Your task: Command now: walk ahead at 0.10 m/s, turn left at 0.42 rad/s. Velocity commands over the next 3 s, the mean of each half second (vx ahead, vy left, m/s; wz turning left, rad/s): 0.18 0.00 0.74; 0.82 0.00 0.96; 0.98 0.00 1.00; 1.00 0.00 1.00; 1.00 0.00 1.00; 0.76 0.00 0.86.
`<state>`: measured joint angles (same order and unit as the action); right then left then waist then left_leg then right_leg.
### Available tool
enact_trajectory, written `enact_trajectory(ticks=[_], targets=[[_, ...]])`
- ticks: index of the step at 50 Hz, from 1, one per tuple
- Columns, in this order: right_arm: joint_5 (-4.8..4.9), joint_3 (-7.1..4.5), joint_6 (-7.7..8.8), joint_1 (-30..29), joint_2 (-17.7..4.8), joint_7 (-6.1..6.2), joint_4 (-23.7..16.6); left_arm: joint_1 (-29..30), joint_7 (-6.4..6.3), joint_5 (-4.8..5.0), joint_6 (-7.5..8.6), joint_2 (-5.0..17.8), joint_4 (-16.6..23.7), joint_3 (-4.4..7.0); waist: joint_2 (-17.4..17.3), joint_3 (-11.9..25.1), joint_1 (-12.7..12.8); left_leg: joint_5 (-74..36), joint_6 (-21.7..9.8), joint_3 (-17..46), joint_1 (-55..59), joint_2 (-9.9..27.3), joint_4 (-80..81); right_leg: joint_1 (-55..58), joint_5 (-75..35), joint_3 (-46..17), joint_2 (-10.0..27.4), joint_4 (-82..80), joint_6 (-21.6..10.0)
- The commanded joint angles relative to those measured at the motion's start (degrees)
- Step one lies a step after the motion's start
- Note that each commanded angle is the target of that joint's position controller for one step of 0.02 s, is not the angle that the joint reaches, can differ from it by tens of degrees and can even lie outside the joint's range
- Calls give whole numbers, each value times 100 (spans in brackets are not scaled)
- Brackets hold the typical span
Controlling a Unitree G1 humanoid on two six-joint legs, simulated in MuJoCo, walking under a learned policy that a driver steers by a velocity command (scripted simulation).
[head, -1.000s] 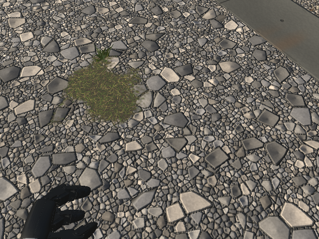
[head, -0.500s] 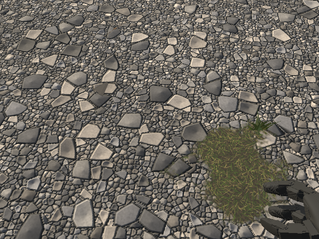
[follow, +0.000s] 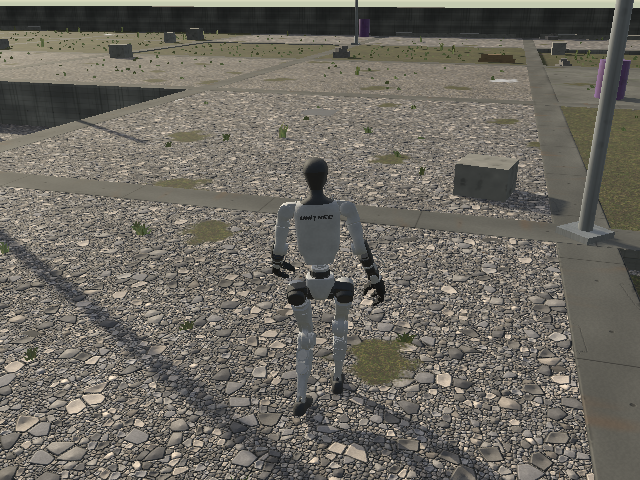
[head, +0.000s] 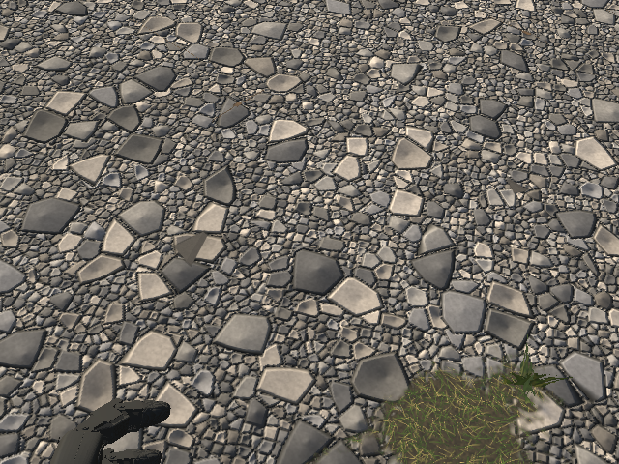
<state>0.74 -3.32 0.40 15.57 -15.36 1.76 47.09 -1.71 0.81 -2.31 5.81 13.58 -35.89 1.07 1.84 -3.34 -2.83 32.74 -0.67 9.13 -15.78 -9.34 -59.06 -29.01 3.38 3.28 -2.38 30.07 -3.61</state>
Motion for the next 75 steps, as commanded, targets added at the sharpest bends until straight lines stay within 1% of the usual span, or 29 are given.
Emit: enact_trajectory(ticks=[1, 3, 5, 15, 19, 20, 21, 22, 23, 26, 27, 30, 36, 40, 42, 43, 44, 46, 50, 55, 59, 61, 63, 64, 65, 66, 69, 71, 75], targets=[[160, -303, -114, 75, -1218, -87, -529, -861, -225, 135, -260, 733, 362, 292, -20, 2190, 667, 110, 470, 213, -2264, 600, -2573, 3698, -2718, -2663, 2725, -458, -1586], [163, -285, -427, 40, -883, 54, -580, -305, -320, 107, -416, 557, 301, 183, -3, 860, 219, -318, 551, -225, -1988, 964, -2083, 1671, -517, -1743, 2111, -1202, -1160], [155, -243, -558, 330, -567, 117, -621, -12, -276, 23, -439, 664, 291, 236, 508, 507, 22, -659, 595, -630, -1384, 998, -1419, 663, -91, -878, 1665, -1597, -948], [63, -322, -492, -418, -675, -100, -1195, -35, -313, 176, -594, 1091, -32, 522, 679, 1005, 288, -1499, 200, -1195, -749, 1435, 1131, 1717, 262, 51, 2279, -1458, -806], [157, -537, -421, 1132, -848, -215, -484, 257, -282, 427, -618, 1034, -150, 576, 434, 1035, -458, -1026, -532, -1674, 1164, 1026, 2324, 629, 3735, 320, 1958, -871, -93], [182, -639, -355, 1893, -1079, -155, -132, 531, -234, 375, -639, 657, -104, 486, -707, 546, -758, 87, -1007, -557, 1628, 1463, 3333, -391, 4045, 885, 1352, 985, 243], [88, -626, -147, 1775, -1525, -151, -303, 693, -145, 403, -550, 180, 157, 363, -1839, -111, -463, 1770, -1896, 2562, 1888, 2558, 4262, -2502, 3607, 515, 480, 3159, 530], [-37, -547, 128, 1203, -1420, -212, -642, 1229, -77, 537, -314, 554, 437, 419, -1357, -183, -501, 2715, -2259, 3923, 1612, 2990, 5357, -3234, 2926, -697, 341, 3493, 369], [-41, -471, 306, 603, -1324, -188, -784, 1238, -26, 589, -117, 955, 441, 530, -1124, -330, -175, 2083, -2001, 3594, 1516, 3006, 5483, -3212, 2150, -871, 467, 3379, 239], [87, -310, 297, 433, -887, -62, -800, 809, -4, 252, 92, 992, 72, 619, -882, 38, 151, 383, -1379, 2100, 1285, 2356, 5084, -2106, 713, -782, 529, 2469, 413], [-258, -364, 234, 463, -1180, -181, -697, 142, 170, -338, -322, 733, -227, 439, -1373, 119, 153, -183, -1134, 1419, 943, 1680, 5232, -1471, 485, -303, 479, 2517, 566], [-157, -320, 224, 1058, -919, -295, -495, 429, 222, -76, -663, 677, -69, 424, -972, 25, -58, -643, -1225, 1367, 865, 1539, 5179, -1326, 387, -178, 411, 2353, 816], [-175, -375, 263, 1471, -1074, -188, -395, 1421, 231, 67, -524, 741, 325, 366, -1023, -240, -520, -978, -1422, 1824, 1437, 1668, 4963, -1384, 434, -312, 311, 876, 916], [-156, -416, 339, 808, -1250, -137, -505, 517, 122, 150, -401, 922, 321, 396, -1244, -72, 118, -2867, -1187, 2022, 880, 1790, 4460, 581, 949, -363, 228, 127, 617], [-160, -408, 440, 257, -1251, -243, -605, -1969, -135, 92, -292, 1550, -286, 643, -359, 1238, 1398, -4300, -814, 1290, -537, 952, 1672, 4028, 1449, -583, 485, 195, 347], [-10, -217, 514, 357, -492, -256, -906, -3081, -248, -132, -276, 2295, -383, 792, 1568, 2335, 1630, -1802, -622, 502, -2047, 112, -675, 5648, 4832, -2906, 2117, -701, 127], [43, -75, 517, 496, -322, -230, -1031, -2266, -201, -147, -281, 2207, -258, 742, 2392, 2096, 939, -474, -658, 265, -2838, 149, -1653, 4966, 5534, -5374, 2808, -2012, -17], [-211, -108, 366, 20, -702, -294, -762, -1375, -186, -109, -318, 1093, -124, 495, 396, 660, 656, -1540, -668, -162, -2923, 986, -1878, 3459, 4266, -3710, 2520, -1645, -208], [-305, 15, 117, -711, -346, -620, -976, -2045, -106, -11, -164, 526, -759, 291, 430, -86, 553, -1963, -582, -389, -3081, 1457, -1576, 2801, 1456, -1216, 1879, -1826, 15], [-243, 160, 25, -1676, -276, -742, -1445, -2040, -68, 58, 27, 517, -1059, 245, 316, -343, 319, -2728, -621, -982, -3185, 1250, -831, 2577, -1058, 690, 1395, -2176, 259], [-275, 277, 42, -2263, -251, -821, -1619, -2414, -155, 66, 46, 1006, -1193, 298, 52, -518, 233, -2875, -952, -2181, -1733, 699, 1058, 2566, -4795, 1413, 1428, -1991, 364], [-190, 166, 39, -1227, -513, -739, -1261, -2386, -261, 81, -38, 1481, -1071, 388, 355, 291, -341, -2572, -1117, -2242, -590, 250, 1027, 2974, -7425, 1445, 1644, -468, 382], [-220, -134, 99, 1127, -1070, -507, -584, -1787, -234, 65, -195, 1715, -833, 451, 508, 1268, -1454, -2414, -1502, -1447, 2080, 206, 1769, 2032, -6432, 1116, 1892, 2456, 240], [-144, -329, 67, 1090, -1380, -323, -397, -1851, -119, -12, -242, 1290, -870, 397, -367, 1130, -1082, -1961, -1598, -664, 2974, 586, 2112, 734, -678, 1053, 1021, 4444, 312], [-220, -445, -49, 439, -2046, -260, -657, -2087, -79, -12, -220, 747, -292, 263, -1493, 1364, -182, -2792, -2223, 1951, 3857, 1834, 2441, -1192, 2658, 663, 251, 6514, 582], [-270, -506, -118, 829, -2114, -235, -788, -1647, -78, 77, -77, 1095, 152, 261, -808, 2170, -485, -1601, -2749, 3415, 4354, 2186, 3558, -1964, 2257, -498, 247, 6692, 545], [-179, -352, 83, 240, -1416, -129, -562, -1278, -110, -85, -43, 1025, 34, 167, 458, 181, 284, -1964, -2063, 2371, 1675, 1611, 4445, -1512, 1913, -670, 924, 5077, 566], [-123, -206, 276, 54, -1111, -106, -600, -1593, -93, -227, -296, 951, -14, 132, 286, 6, 677, -2740, -2123, 1872, 502, 1310, 4445, -888, 2210, -670, 1121, 4391, 791], [-157, -219, 456, 176, -1158, -181, -524, -206, 18, -90, -358, 602, 568, -14, -62, -388, 389, -3067, -1851, 1334, -849, 685, 4857, -111, 706, -303, 990, 2165, 892]])
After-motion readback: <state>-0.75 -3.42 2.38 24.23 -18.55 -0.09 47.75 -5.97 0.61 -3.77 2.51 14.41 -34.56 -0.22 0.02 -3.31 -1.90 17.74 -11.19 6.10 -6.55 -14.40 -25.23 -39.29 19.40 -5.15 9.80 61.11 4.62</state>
